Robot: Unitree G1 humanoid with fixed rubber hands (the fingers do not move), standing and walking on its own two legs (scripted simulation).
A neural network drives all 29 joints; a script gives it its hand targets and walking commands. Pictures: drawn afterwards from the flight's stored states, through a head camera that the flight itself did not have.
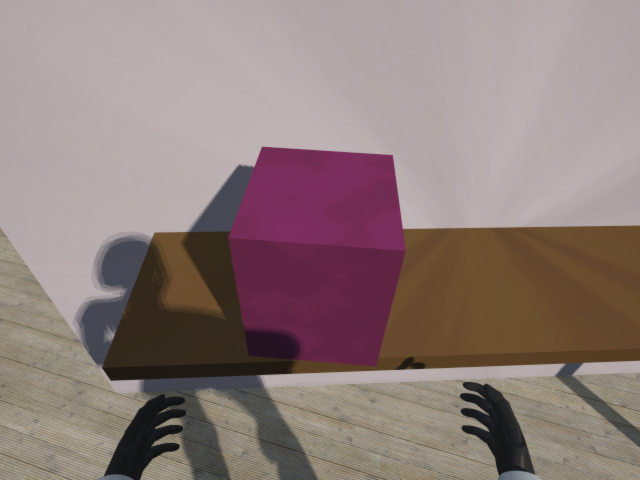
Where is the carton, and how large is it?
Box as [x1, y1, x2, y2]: [228, 147, 405, 365]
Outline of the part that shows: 262,147 228,237 248,354 256,356 375,365 405,251 392,155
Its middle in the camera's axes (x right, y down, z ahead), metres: +0.00 +0.02 +0.59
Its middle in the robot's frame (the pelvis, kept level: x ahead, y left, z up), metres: +0.43 -0.01 +0.06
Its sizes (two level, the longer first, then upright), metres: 0.210 0.200 0.250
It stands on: a table, 0.70 m high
